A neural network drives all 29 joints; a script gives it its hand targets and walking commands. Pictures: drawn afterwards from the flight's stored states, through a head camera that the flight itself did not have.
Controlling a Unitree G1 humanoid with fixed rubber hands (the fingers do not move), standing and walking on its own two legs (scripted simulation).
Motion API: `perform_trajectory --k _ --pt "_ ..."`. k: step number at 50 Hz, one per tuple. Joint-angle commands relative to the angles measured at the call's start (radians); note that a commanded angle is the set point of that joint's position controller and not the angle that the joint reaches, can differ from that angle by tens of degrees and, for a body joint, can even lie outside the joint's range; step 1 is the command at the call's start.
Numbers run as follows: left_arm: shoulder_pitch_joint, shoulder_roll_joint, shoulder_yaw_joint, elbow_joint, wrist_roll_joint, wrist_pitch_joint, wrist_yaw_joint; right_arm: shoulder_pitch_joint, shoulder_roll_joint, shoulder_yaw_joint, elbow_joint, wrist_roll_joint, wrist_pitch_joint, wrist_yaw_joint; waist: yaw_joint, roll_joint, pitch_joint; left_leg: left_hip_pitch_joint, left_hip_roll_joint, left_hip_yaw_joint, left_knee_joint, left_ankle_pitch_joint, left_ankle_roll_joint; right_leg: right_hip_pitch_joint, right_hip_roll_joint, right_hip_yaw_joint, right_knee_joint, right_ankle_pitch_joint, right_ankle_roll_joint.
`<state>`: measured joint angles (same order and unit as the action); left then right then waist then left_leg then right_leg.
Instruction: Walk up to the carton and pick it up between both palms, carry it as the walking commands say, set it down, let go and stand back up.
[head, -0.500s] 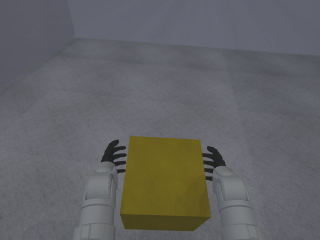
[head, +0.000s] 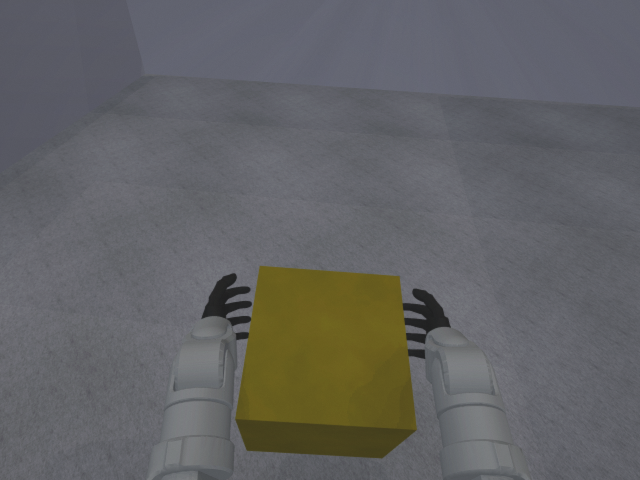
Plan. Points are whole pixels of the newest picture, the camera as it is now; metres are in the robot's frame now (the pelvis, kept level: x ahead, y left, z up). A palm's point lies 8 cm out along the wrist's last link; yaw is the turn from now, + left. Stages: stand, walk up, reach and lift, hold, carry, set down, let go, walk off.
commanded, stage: hold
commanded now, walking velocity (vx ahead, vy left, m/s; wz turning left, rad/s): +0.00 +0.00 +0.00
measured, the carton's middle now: (322, 364) +0.30 +0.00 -0.04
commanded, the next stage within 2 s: carry in 0.08 s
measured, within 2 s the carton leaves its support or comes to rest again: neither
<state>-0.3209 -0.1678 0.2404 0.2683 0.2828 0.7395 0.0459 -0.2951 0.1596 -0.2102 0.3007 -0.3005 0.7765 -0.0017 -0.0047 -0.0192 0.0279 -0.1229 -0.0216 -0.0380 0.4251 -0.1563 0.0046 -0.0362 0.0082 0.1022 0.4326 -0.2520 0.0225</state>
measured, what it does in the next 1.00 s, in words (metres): steps to the right, turning right: right foot, then left foot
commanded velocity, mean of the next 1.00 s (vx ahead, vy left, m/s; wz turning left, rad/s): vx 0.00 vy -0.19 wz -0.58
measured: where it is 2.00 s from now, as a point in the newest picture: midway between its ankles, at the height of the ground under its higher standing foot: outside the picture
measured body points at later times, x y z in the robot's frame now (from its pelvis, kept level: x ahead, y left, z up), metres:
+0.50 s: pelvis -0.03 -0.06 -0.03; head -0.06 -0.03 +0.42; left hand +0.30 +0.05 +0.07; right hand +0.26 -0.23 +0.06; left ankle +0.02 +0.06 -0.74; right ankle -0.01 -0.14 -0.72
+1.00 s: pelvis -0.11 -0.16 -0.02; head -0.09 -0.14 +0.42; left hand +0.24 -0.14 +0.05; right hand +0.12 -0.40 +0.05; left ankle -0.07 -0.07 -0.74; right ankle -0.05 -0.22 -0.74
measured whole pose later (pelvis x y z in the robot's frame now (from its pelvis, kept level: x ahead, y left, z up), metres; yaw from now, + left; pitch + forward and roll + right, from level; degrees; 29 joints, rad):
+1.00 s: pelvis -0.11 -0.16 -0.02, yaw -22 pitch +5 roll +0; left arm -0.37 -0.18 0.18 -0.14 0.14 1.18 0.26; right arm -0.33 0.17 -0.11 -0.13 -0.08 1.25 -0.30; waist -0.01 -0.07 -0.07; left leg -0.43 0.05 0.14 0.69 -0.32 0.02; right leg -0.54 0.14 -0.03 0.62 -0.20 -0.11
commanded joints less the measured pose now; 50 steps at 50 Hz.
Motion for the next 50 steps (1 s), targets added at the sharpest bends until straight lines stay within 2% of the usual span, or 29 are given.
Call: perform_trajectory --k 1,3,4,5,9,12,13,15,16,18,21,22,23,24,25,26,27,31,33,34,35,36,37,39,44,47,48,49,50 --pt "-0.431 -1.068 -0.559 0.033 -0.276 0.004 -0.27 -0.62 0.907 0.508 -0.122 0.294 -0.084 0.257 -0.006 0.035 -0.237 0.266 -0.034 -0.062 -0.062 0.069 -0.014 -0.185 0.079 -0.015 -0.113 0.044 -0.056" --pt "-0.415 -1.063 -0.557 0.04 -0.27 0.003 -0.272 -0.632 0.913 0.515 -0.13 0.299 -0.086 0.257 0.0 0.043 -0.221 0.243 -0.037 -0.056 -0.063 0.072 -0.014 -0.181 0.076 -0.013 -0.115 0.04 -0.058" --pt "-0.476 -1.033 -0.617 -0.015 -0.303 0.005 -0.273 -0.682 0.907 0.585 -0.187 0.336 -0.077 0.253 0.007 0.065 -0.363 0.074 0.191 -0.112 -0.016 0.174 0.043 -0.167 -0.067 -0.02 0.053 0.024 -0.041" --pt "-0.501 -1.039 -0.63 -0.034 -0.328 0.015 -0.27 -0.696 0.907 0.581 -0.186 0.348 -0.068 0.247 0.011 0.093 -0.332 -0.038 0.228 -0.186 -0.068 -0.061 0.057 -0.191 -0.03 -0.023 0.124 -0.048 -0.045" --pt "-0.507 -1.03 -0.712 -0.077 -0.401 0.092 -0.261 -0.648 0.909 0.629 -0.241 0.393 0.001 0.209 0.008 0.192 -0.422 -0.02 0.35 -0.251 -0.001 0.22 0.113 -0.328 -0.009 -0.061 0.215 -0.146 -0.049" --pt "-0.553 -1.045 -0.731 -0.083 -0.487 0.168 -0.264 -0.688 0.919 0.631 -0.277 0.434 0.078 0.185 0.008 0.15 -0.447 -0.108 0.305 -0.135 0.095 0.216 0.063 -0.302 -0.008 -0.057 0.097 -0.056 -0.073" --pt "-0.584 -1.051 -0.74 -0.099 -0.524 0.19 -0.264 -0.705 0.917 0.62 -0.281 0.446 0.107 0.181 0.009 0.087 -0.448 -0.151 0.268 -0.079 0.153 0.155 0.032 -0.283 -0.033 -0.017 0.058 0.015 -0.08" --pt "-0.541 -1.054 -0.736 -0.098 -0.557 0.248 -0.254 -0.723 0.945 0.646 -0.333 0.49 0.172 0.169 0.021 -0.183 -0.426 -0.369 0.106 0.113 0.401 -0.069 -0.051 -0.191 -0.201 0.213 0.028 0.437 -0.16" --pt "-0.535 -1.059 -0.737 -0.134 -0.571 0.273 -0.247 -0.726 0.952 0.668 -0.371 0.517 0.202 0.163 0.029 -0.252 -0.432 -0.454 0.059 0.129 0.442 -0.34 -0.058 -0.13 -0.248 0.272 0.025 0.561 -0.213" --pt "-0.545 -1.042 -0.741 -0.206 -0.577 0.317 -0.223 -0.762 0.964 0.702 -0.421 0.577 0.252 0.156 0.026 -0.162 -0.426 -0.472 0.063 0.099 0.491 -0.372 -0.049 -0.145 -0.23 0.283 0.045 0.626 -0.237" --pt "-0.569 -1.018 -0.726 -0.315 -0.575 0.39 -0.182 -0.719 0.988 0.711 -0.436 0.636 0.319 0.149 0.001 -0.104 -0.487 -0.221 0.059 0.141 0.175 -0.094 -0.054 -0.22 -0.135 0.101 0.193 0.687 -0.167" --pt "-0.546 -1.019 -0.715 -0.315 -0.566 0.414 -0.175 -0.702 0.979 0.703 -0.44 0.642 0.337 0.147 -0.008 -0.039 -0.516 -0.036 0.144 0.054 0.071 0.022 -0.029 -0.347 -0.08 0.042 0.287 0.514 -0.117" --pt "-0.515 -1.015 -0.706 -0.335 -0.57 0.434 -0.169 -0.639 0.955 0.681 -0.43 0.64 0.351 0.148 -0.006 0.189 -0.512 0.157 0.401 -0.228 -0.008 0.312 0.048 -0.59 0.026 -0.06 0.448 0.048 -0.058" --pt "-0.508 -1.001 -0.715 -0.315 -0.564 0.458 -0.169 -0.618 0.958 0.683 -0.426 0.631 0.365 0.143 0.001 0.367 -0.492 0.176 0.606 -0.386 0.001 0.464 0.162 -0.721 0.039 -0.117 0.639 -0.306 -0.029" --pt "-0.571 -1.003 -0.741 -0.356 -0.589 0.468 -0.177 -0.609 0.971 0.669 -0.433 0.626 0.375 0.141 -0.002 0.321 -0.483 0.093 0.599 -0.382 0.004 0.278 0.195 -0.697 -0.048 -0.044 0.688 -0.256 -0.045" --pt "-0.595 -1.017 -0.747 -0.352 -0.606 0.476 -0.185 -0.609 0.96 0.657 -0.445 0.616 0.39 0.141 -0.002 0.203 -0.451 0.022 0.536 -0.293 -0.019 0.24 0.158 -0.67 -0.056 -0.05 0.696 -0.219 -0.035" --pt "-0.619 -1.031 -0.753 -0.357 -0.615 0.48 -0.196 -0.661 0.956 0.663 -0.476 0.616 0.401 0.137 0.001 0.168 -0.421 -0.061 0.501 -0.209 -0.033 0.176 0.125 -0.623 -0.082 -0.051 0.65 -0.173 -0.03" --pt "-0.61 -1.054 -0.743 -0.313 -0.647 0.501 -0.213 -0.742 0.963 0.651 -0.548 0.627 0.427 0.134 0.0 0.276 -0.38 -0.267 0.424 0.044 -0.024 -0.017 0.046 -0.376 -0.037 -0.175 0.35 -0.15 -0.021" --pt "-0.589 -1.062 -0.718 -0.288 -0.648 0.507 -0.208 -0.71 0.967 0.645 -0.509 0.614 0.439 0.129 0.003 0.213 -0.427 -0.259 0.398 0.096 0.121 -0.047 0.01 -0.275 -0.009 -0.176 0.176 -0.13 -0.021" --pt "-0.544 -1.069 -0.699 -0.254 -0.635 0.508 -0.207 -0.693 0.958 0.64 -0.507 0.605 0.44 0.124 0.007 0.104 -0.432 -0.301 0.349 0.156 0.254 -0.044 -0.024 -0.198 -0.016 -0.136 0.057 -0.078 -0.034" --pt "-0.499 -1.067 -0.688 -0.251 -0.622 0.504 -0.211 -0.696 0.962 0.646 -0.499 0.601 0.445 0.123 0.027 -0.094 -0.422 -0.445 0.264 0.2 0.407 -0.247 -0.07 -0.108 -0.129 0.042 -0.07 0.058 -0.085" --pt "-0.498 -1.052 -0.677 -0.249 -0.598 0.498 -0.21 -0.713 0.968 0.652 -0.498 0.606 0.448 0.127 0.028 -0.366 -0.416 -0.697 0.113 0.236 0.59 -0.52 -0.119 -0.025 -0.336 0.35 -0.081 0.377 -0.213" --pt "-0.487 -1.072 -0.66 -0.262 -0.58 0.485 -0.207 -0.773 0.996 0.685 -0.525 0.64 0.448 0.139 0.027 -0.314 -0.443 -0.629 0.157 0.099 0.696 -0.525 -0.091 -0.073 -0.312 0.307 -0.029 0.405 -0.275" --pt "-0.524 -1.075 -0.673 -0.316 -0.584 0.488 -0.203 -0.768 1.026 0.699 -0.518 0.661 0.439 0.147 0.014 -0.077 -0.464 -0.628 0.147 0.121 0.788 -0.404 -0.097 -0.059 -0.251 0.181 0.043 0.48 -0.238" --pt "-0.514 -1.073 -0.688 -0.393 -0.56 0.483 -0.167 -0.744 1.01 0.716 -0.568 0.685 0.442 0.15 0.017 -0.127 -0.521 -0.456 0.107 0.129 0.54 -0.306 -0.071 -0.099 -0.195 0.156 -0.017 0.23 -0.218" --pt "-0.45 -1.071 -0.71 -0.362 -0.549 0.487 -0.17 -0.693 0.992 0.71 -0.566 0.668 0.45 0.152 0.017 -0.131 -0.541 -0.261 0.069 0.125 0.284 -0.298 -0.037 -0.145 -0.189 0.161 -0.024 0.337 -0.204" --pt "-0.453 -1.069 -0.725 -0.368 -0.556 0.487 -0.172 -0.663 0.987 0.706 -0.557 0.662 0.449 0.155 0.007 -0.119 -0.543 -0.119 0.073 0.128 0.128 -0.237 -0.023 -0.223 -0.154 0.126 -0.02 0.337 -0.154" --pt "-0.477 -1.074 -0.753 -0.407 -0.568 0.483 -0.171 -0.631 0.988 0.695 -0.553 0.654 0.445 0.16 -0.012 -0.025 -0.562 0.116 0.166 0.057 -0.068 -0.123 0.003 -0.391 -0.089 0.052 0.054 0.236 -0.088" --pt "-0.483 -1.077 -0.771 -0.444 -0.582 0.483 -0.172 -0.599 0.985 0.679 -0.548 0.646 0.434 0.164 0.009 0.306 -0.582 0.275 0.517 -0.261 -0.095 0.01 0.067 -0.602 0.017 -0.076 0.324 -0.123 -0.051"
